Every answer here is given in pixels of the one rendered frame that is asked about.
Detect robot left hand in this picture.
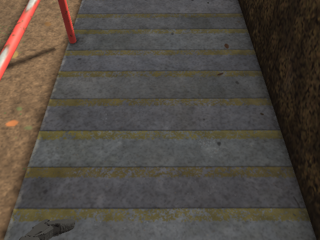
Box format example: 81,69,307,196
19,219,75,240

